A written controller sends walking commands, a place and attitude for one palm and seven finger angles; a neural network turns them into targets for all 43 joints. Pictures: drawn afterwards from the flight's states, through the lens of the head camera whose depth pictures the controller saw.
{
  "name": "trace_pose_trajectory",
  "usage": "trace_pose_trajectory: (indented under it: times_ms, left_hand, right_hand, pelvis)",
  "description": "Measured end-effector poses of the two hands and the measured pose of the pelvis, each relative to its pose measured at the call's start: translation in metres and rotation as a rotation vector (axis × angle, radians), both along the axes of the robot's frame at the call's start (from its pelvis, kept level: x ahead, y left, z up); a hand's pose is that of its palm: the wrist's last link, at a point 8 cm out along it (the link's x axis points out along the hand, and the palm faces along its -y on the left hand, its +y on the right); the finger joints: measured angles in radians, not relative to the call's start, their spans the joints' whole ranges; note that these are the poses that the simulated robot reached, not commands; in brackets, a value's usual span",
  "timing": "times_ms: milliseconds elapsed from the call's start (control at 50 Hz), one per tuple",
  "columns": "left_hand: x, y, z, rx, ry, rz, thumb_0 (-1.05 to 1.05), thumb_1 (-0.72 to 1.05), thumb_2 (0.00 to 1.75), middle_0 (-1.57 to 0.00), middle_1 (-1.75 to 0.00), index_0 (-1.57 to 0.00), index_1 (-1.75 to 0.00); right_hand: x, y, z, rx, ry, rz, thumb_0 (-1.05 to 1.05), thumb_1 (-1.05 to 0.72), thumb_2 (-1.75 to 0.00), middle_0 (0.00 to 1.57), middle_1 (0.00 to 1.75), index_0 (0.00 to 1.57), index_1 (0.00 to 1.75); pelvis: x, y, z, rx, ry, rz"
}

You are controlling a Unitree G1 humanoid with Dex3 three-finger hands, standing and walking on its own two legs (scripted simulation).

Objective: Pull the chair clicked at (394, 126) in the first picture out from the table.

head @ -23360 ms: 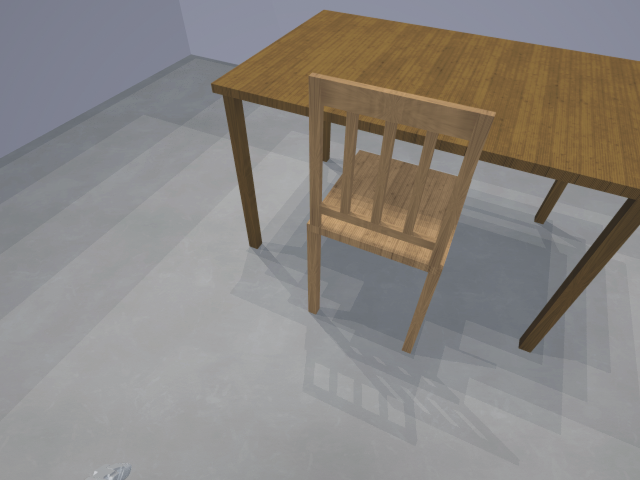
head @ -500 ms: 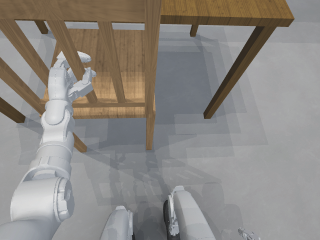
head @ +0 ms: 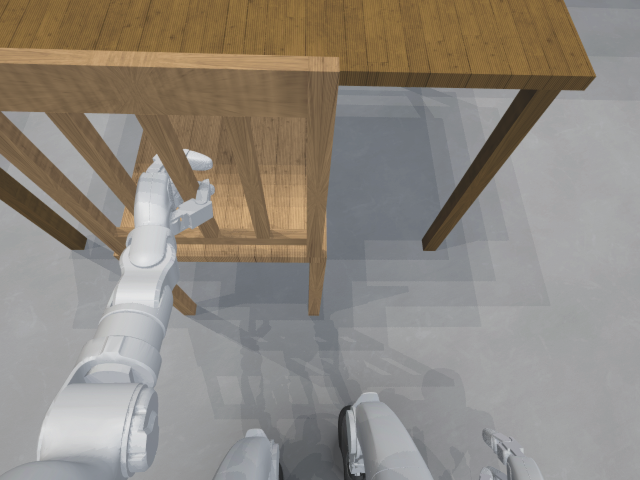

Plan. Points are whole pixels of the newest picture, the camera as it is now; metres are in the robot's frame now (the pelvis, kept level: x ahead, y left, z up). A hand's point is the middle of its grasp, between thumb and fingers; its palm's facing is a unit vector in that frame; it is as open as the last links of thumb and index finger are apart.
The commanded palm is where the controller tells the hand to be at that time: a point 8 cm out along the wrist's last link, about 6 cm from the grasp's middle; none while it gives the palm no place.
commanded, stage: step backward, pulling the chair out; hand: left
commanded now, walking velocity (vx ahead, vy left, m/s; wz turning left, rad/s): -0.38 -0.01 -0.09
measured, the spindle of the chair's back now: (187, 186) +0.49 +0.15 -0.01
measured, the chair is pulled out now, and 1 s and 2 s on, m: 0.02 0.13 0.14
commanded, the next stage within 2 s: none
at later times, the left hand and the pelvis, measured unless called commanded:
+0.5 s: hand (215, 231) +0.42 +0.11 +0.00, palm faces -0.01 -0.99 -0.15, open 5.2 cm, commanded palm +0.40 +0.16 -0.01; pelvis +0.00 +0.00 +0.04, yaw -4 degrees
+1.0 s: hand (231, 274) +0.36 +0.09 +0.00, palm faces -0.01 -0.98 -0.19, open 5.2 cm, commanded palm +0.35 +0.14 +0.00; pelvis -0.06 -0.01 +0.04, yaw -2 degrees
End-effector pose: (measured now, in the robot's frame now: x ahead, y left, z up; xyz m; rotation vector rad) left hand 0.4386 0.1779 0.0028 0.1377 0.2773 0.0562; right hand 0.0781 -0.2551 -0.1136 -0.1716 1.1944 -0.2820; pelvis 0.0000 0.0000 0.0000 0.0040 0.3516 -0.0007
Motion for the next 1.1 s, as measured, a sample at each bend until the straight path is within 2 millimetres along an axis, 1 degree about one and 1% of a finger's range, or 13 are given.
trace_pose_trajectory:
  times_ms: [60,120,220,320,440,540,660,780,860,920,980,1040,1100]
  left_hand:
    - [-0.002,-0.003,0.004,-0.026,0.053,0.031,0.03,0.72,0.79,-0.32,-1.19,-0.45,-1.45]
    - [-0.005,-0.004,0.006,-0.034,0.084,0.031,0.03,0.72,0.78,-0.3,-1.14,-0.47,-1.45]
    - [-0.01,-0.005,0.007,-0.024,0.108,-0.005,0.03,0.73,0.76,-0.29,-1.11,-0.48,-1.44]
    - [-0.021,-0.007,0.008,-0.014,0.119,-0.034,0.02,0.73,0.75,-0.28,-1.11,-0.49,-1.44]
    - [-0.037,-0.013,0.01,-0.004,0.137,-0.034,0.02,0.72,0.75,-0.28,-1.1,-0.48,-1.44]
    - [-0.045,-0.02,0.011,0.009,0.148,-0.011,0.03,0.71,0.77,-0.3,-1.09,-0.49,-1.44]
    - [-0.052,-0.027,0.011,0.019,0.146,0.025,0.03,0.69,0.78,-0.32,-1.07,-0.49,-1.44]
    - [-0.064,-0.033,0.011,0.031,0.143,0.039,0.02,0.68,0.78,-0.33,-1.08,-0.49,-1.44]
    - [-0.076,-0.037,0.012,0.038,0.148,0.024,0.01,0.68,0.77,-0.32,-1.1,-0.49,-1.44]
    - [-0.087,-0.039,0.012,0.044,0.154,0.003,0.01,0.69,0.76,-0.31,-1.11,-0.49,-1.44]
    - [-0.096,-0.039,0.012,0.046,0.161,-0.018,0.01,0.69,0.75,-0.31,-1.13,-0.49,-1.44]
    - [-0.104,-0.04,0.013,0.047,0.167,-0.032,0.01,0.69,0.75,-0.3,-1.14,-0.5,-1.44]
    - [-0.107,-0.04,0.013,0.047,0.173,-0.035,0.01,0.69,0.75,-0.29,-1.14,-0.5,-1.44]
  right_hand:
    - [-0.007,-0.001,0.018,-0.026,0.024,-0.03,0.01,-0.9,-0.9,0.2,0.3,0.2,0.3]
    - [-0.018,-0.005,0.033,-0.064,0.055,-0.056,0.01,-0.9,-0.9,0.2,0.3,0.2,0.3]
    - [-0.043,-0.009,0.047,-0.11,0.108,-0.097,0.01,-0.9,-0.9,0.2,0.3,0.2,0.3]
    - [-0.068,-0.005,0.047,-0.098,0.146,-0.145,0.01,-0.9,-0.9,0.2,0.3,0.2,0.3]
    - [-0.087,0.005,0.036,-0.036,0.177,-0.172,0.01,-0.9,-0.9,0.2,0.3,0.2,0.3]
    - [-0.091,0.003,0.025,-0.004,0.178,-0.161,0.01,-0.9,-0.9,0.2,0.3,0.21,0.3]
    - [-0.089,-0.017,0.019,-0.016,0.137,-0.138,0.01,-0.9,-0.9,0.2,0.3,0.21,0.3]
    - [-0.089,-0.043,0.025,-0.059,0.092,-0.129,0.01,-0.9,-0.9,0.2,0.3,0.21,0.3]
    - [-0.091,-0.053,0.035,-0.09,0.074,-0.127,0.01,-0.9,-0.9,0.2,0.3,0.2,0.3]
    - [-0.092,-0.055,0.041,-0.107,0.063,-0.127,0.01,-0.9,-0.9,0.2,0.3,0.2,0.3]
    - [-0.092,-0.051,0.045,-0.114,0.053,-0.123,0.01,-0.9,-0.9,0.2,0.3,0.2,0.3]
    - [-0.091,-0.043,0.044,-0.108,0.044,-0.115,0.01,-0.9,-0.9,0.2,0.3,0.2,0.3]
    - [-0.087,-0.033,0.038,-0.089,0.032,-0.107,0.01,-0.9,-0.9,0.2,0.3,0.2,0.3]
  pelvis:
    - [0.003,0.003,0.015,0.0,-0.021,-0.006]
    - [0.004,0.006,0.024,-0.01,-0.035,-0.011]
    - [0.001,0.014,0.033,-0.026,-0.052,-0.028]
    - [-0.002,0.016,0.037,-0.024,-0.072,-0.06]
    - [-0.002,0.009,0.039,-0.018,-0.099,-0.075]
    - [-0.009,-0.002,0.038,-0.01,-0.104,-0.066]
    - [-0.027,-0.015,0.034,0.014,-0.098,-0.043]
    - [-0.046,-0.02,0.034,0.03,-0.11,-0.03]
    - [-0.055,-0.018,0.037,0.03,-0.127,-0.028]
    - [-0.059,-0.015,0.039,0.026,-0.141,-0.029]
    - [-0.059,-0.011,0.041,0.022,-0.153,-0.032]
    - [-0.057,-0.009,0.041,0.02,-0.165,-0.036]
    - [-0.054,-0.008,0.04,0.019,-0.174,-0.039]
